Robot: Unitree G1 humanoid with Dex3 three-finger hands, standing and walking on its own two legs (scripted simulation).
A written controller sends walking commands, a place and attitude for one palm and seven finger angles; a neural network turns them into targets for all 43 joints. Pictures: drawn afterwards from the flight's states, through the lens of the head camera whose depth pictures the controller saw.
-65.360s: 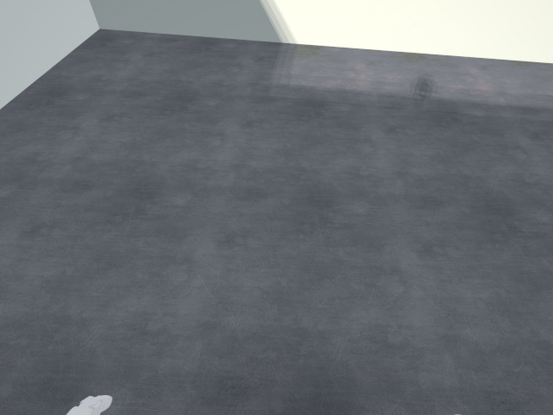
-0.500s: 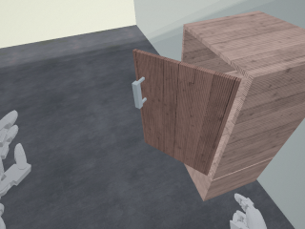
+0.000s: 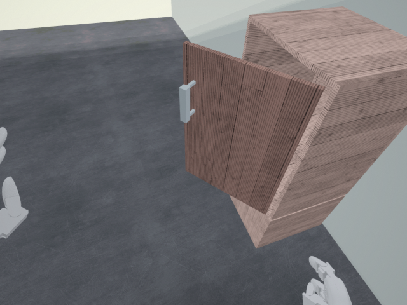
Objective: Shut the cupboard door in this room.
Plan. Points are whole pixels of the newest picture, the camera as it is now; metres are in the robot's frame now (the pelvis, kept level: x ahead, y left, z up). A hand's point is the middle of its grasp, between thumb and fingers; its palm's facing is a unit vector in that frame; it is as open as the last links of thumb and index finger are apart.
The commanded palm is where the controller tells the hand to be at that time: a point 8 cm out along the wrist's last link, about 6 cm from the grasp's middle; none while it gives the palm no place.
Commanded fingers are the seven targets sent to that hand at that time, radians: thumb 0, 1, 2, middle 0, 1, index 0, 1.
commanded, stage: step back with the hand held close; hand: left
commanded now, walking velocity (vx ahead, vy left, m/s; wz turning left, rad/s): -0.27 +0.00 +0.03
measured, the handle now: (188, 101) +0.71 +0.10 +0.00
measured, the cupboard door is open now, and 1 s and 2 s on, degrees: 37 37 37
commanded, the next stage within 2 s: stop stepping back and stand still in 1.06 s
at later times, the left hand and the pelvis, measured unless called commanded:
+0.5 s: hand out of the picture +0.15 +0.26 +0.18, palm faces +0.47 -0.73 -0.50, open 7.4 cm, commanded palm +0.08 +0.30 +0.19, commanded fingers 0.00 0.90 0.90 -0.20 -0.30 -0.20 -0.30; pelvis -0.05 -0.01 -0.01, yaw +3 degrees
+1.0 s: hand out of the picture +0.04 +0.30 +0.20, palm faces +0.55 -0.73 -0.41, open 7.4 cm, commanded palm -0.02 +0.32 +0.19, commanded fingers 0.00 0.90 0.90 -0.20 -0.30 -0.20 -0.30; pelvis -0.13 +0.00 +0.00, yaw +7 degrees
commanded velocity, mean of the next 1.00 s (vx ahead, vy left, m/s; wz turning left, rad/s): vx -0.39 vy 0.00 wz -0.04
